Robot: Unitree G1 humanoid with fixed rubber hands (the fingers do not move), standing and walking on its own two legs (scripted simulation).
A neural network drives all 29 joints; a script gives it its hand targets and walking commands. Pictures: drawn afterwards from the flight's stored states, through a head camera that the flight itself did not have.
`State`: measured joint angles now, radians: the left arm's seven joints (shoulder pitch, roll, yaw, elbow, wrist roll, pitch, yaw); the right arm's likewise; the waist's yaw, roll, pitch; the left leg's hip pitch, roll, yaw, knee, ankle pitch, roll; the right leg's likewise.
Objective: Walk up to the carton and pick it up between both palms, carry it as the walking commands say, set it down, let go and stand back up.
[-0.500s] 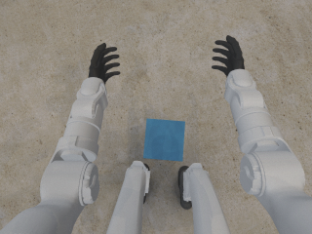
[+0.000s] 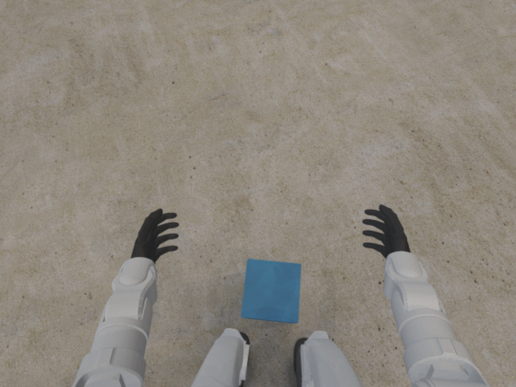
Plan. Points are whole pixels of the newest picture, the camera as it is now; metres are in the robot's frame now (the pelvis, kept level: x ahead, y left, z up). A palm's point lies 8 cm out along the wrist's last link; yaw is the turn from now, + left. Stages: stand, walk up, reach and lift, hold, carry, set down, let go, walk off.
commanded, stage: let go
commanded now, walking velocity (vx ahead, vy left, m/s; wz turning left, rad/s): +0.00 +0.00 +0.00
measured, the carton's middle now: (271, 293) +0.30 +0.01 -0.60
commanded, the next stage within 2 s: stand in 0.74 s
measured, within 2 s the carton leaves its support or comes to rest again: neither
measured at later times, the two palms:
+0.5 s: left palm (94, 354) +0.17 +0.24 +0.00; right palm (472, 344) +0.19 -0.25 -0.02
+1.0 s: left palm (56, 364) +0.15 +0.29 -0.02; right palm (476, 352) +0.18 -0.25 -0.02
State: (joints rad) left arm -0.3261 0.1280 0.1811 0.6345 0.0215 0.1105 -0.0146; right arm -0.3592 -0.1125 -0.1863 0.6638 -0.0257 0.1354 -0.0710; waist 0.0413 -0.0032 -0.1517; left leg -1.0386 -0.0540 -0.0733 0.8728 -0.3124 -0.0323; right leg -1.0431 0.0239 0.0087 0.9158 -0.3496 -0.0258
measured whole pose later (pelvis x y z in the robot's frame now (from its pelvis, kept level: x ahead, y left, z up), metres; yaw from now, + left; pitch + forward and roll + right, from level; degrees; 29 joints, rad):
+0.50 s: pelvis +0.02 -0.01 +0.05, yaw +0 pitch -1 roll +2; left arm 0.24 0.14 0.15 0.43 0.02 0.09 -0.09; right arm 0.21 -0.19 -0.12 0.48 -0.03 0.09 0.03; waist 0.04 -0.01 0.01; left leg -0.27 -0.05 -0.08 0.56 -0.27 -0.03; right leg -0.29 0.01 0.01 0.64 -0.33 -0.03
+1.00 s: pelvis +0.03 +0.01 +0.05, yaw +0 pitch -3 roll +0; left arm 0.25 0.27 0.15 0.56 0.02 0.09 -0.02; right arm 0.22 -0.24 -0.09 0.59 -0.03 0.07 0.03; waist 0.04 -0.03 0.01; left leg -0.23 -0.05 -0.08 0.61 -0.31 -0.01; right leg -0.22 0.02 0.01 0.62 -0.34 -0.02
